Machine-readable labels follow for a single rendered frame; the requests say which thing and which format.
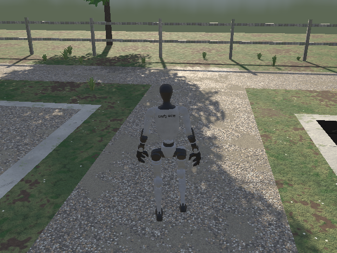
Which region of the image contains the right robot hand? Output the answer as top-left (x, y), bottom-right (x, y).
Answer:
top-left (189, 152), bottom-right (201, 166)

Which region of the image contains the robot right forearm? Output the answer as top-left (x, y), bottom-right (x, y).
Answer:
top-left (187, 128), bottom-right (200, 153)

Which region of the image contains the robot left upper arm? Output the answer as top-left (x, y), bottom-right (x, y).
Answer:
top-left (142, 107), bottom-right (156, 136)

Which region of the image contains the robot right shin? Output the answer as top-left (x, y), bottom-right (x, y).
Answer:
top-left (179, 169), bottom-right (186, 205)

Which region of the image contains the robot right upper arm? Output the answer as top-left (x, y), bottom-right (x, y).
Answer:
top-left (178, 106), bottom-right (192, 136)

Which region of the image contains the right robot foot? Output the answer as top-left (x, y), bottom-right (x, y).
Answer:
top-left (179, 203), bottom-right (187, 212)

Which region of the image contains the left robot hand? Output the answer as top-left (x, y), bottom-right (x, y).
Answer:
top-left (136, 150), bottom-right (148, 163)

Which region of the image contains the robot left forearm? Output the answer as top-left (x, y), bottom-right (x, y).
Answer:
top-left (137, 128), bottom-right (148, 152)

